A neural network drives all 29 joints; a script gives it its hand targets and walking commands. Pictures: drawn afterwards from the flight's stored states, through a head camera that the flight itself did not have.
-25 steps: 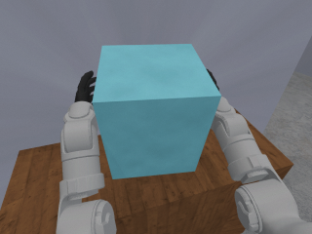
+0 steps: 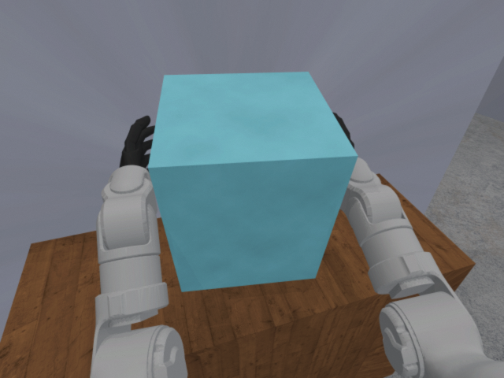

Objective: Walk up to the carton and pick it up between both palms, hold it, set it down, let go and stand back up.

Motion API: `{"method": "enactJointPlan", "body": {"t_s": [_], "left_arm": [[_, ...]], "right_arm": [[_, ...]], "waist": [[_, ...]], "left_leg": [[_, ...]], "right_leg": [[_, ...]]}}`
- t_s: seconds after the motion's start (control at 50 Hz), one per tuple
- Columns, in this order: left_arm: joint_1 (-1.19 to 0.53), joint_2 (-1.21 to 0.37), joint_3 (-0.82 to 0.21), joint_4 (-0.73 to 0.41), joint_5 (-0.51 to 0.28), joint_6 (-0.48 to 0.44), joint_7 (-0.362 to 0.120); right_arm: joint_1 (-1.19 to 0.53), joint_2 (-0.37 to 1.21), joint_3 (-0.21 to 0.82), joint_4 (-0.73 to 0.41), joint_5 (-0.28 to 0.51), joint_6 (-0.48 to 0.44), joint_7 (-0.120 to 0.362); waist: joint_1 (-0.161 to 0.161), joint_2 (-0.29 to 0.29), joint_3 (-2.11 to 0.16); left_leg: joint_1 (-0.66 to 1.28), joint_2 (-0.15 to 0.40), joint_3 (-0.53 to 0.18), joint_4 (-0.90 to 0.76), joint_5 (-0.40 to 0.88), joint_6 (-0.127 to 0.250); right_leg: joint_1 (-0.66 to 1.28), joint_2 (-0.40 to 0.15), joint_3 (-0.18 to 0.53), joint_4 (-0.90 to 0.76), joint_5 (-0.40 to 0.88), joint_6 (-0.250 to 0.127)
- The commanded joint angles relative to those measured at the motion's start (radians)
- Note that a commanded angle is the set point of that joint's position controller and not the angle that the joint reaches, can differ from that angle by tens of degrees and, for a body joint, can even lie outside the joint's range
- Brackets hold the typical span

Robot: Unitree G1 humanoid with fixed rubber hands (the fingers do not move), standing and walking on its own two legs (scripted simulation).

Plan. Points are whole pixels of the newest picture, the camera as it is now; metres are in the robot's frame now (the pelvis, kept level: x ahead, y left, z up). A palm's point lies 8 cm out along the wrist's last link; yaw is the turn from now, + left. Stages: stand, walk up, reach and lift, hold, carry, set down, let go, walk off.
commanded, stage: hold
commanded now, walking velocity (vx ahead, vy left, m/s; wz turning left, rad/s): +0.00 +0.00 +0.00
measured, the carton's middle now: (244, 183) +0.35 +0.00 +0.19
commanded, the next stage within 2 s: none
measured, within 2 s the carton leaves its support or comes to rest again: neither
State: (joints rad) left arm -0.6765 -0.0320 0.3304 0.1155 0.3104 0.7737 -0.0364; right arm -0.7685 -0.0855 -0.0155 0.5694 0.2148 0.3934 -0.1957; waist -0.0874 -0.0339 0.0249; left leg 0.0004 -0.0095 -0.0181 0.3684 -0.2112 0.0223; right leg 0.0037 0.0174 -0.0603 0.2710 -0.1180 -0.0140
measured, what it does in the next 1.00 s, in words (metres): stands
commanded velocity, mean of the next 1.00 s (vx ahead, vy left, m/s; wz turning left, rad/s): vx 0.00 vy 0.00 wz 0.00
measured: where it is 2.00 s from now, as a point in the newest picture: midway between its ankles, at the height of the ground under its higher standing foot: outside the picture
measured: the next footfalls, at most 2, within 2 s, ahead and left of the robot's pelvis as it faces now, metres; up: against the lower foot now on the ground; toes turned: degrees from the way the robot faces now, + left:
none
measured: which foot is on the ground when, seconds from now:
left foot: down 0.00-1.00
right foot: down 0.00-1.00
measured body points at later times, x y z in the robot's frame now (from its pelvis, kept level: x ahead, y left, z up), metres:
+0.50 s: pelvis +0.00 +0.00 +0.00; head -0.05 +0.02 +0.45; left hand +0.38 +0.15 +0.22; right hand +0.39 -0.15 +0.22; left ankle +0.01 +0.10 -0.75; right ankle +0.03 -0.11 -0.75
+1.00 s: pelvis +0.00 +0.00 +0.00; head -0.06 +0.02 +0.45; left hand +0.38 +0.15 +0.22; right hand +0.38 -0.15 +0.22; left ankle +0.01 +0.10 -0.75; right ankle +0.03 -0.11 -0.75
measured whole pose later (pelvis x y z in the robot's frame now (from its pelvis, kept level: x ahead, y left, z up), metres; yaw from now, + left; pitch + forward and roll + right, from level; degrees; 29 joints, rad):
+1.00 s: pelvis +0.00 +0.00 +0.00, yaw +0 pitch -8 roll -1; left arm -0.68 -0.03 0.34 0.13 0.30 0.79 -0.03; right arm -0.78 -0.09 -0.01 0.57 0.23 0.42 -0.20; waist -0.08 -0.03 0.00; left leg -0.01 -0.01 -0.02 0.36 -0.21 0.02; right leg -0.02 0.02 -0.05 0.28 -0.12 -0.02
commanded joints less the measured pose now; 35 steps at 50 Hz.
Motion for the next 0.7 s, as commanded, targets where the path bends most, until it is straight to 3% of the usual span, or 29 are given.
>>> {"method": "enactJointPlan", "body": {"t_s": [0.0, 0.06, 0.24, 0.28, 0.48, 0.56, 0.68], "left_arm": [[-0.655, -0.525, -0.503, -0.073, -0.163, -0.048, -0.128], [-0.673, -0.531, -0.530, -0.116, -0.186, -0.055, -0.121], [-0.661, -0.505, -0.490, -0.070, -0.159, -0.044, -0.135], [-0.675, -0.522, -0.520, -0.109, -0.181, -0.050, -0.132], [-0.661, -0.500, -0.481, -0.085, -0.164, -0.047, -0.141], [-0.669, -0.501, -0.497, -0.089, -0.171, -0.045, -0.139], [-0.678, -0.514, -0.510, -0.106, -0.177, -0.048, -0.133]], "right_arm": [[-0.772, 0.624, 0.318, -0.330, 0.096, -0.046, 0.098], [-0.779, 0.638, 0.343, -0.373, 0.116, -0.045, 0.091], [-0.747, 0.626, 0.314, -0.313, 0.105, -0.020, 0.088], [-0.749, 0.633, 0.322, -0.337, 0.113, -0.023, 0.087], [-0.758, 0.646, 0.348, -0.354, 0.127, -0.013, 0.075], [-0.746, 0.638, 0.337, -0.339, 0.126, -0.008, 0.075], [-0.751, 0.643, 0.343, -0.349, 0.131, -0.008, 0.078]], "waist": [[0.004, 0.064, -0.388], [-0.004, 0.062, -0.452], [-0.003, 0.057, -0.381], [-0.015, 0.072, -0.423], [0.005, 0.036, -0.410], [-0.012, 0.055, -0.395], [-0.007, 0.060, -0.412]], "left_leg": [[-0.036, -0.021, 0.025, -0.071, 0.254, -0.045], [0.001, -0.025, 0.023, -0.044, 0.325, -0.052], [-0.046, -0.028, 0.026, -0.075, 0.223, -0.044], [-0.027, -0.025, 0.019, -0.061, 0.271, -0.053], [-0.033, -0.036, 0.025, -0.061, 0.266, -0.037], [-0.019, -0.034, 0.025, -0.060, 0.261, -0.046], [-0.022, -0.031, 0.020, -0.058, 0.275, -0.049]], "right_leg": [[0.159, 0.042, -0.005, 0.001, 0.102, 0.036], [0.176, 0.048, -0.005, 0.015, 0.178, 0.043], [0.163, 0.036, 0.000, 0.001, 0.107, 0.046], [0.173, 0.043, -0.002, 0.011, 0.149, 0.043], [0.190, 0.037, 0.007, 0.013, 0.199, 0.060], [0.164, 0.038, 0.003, 0.007, 0.172, 0.052], [0.168, 0.043, -0.001, 0.014, 0.174, 0.050]]}}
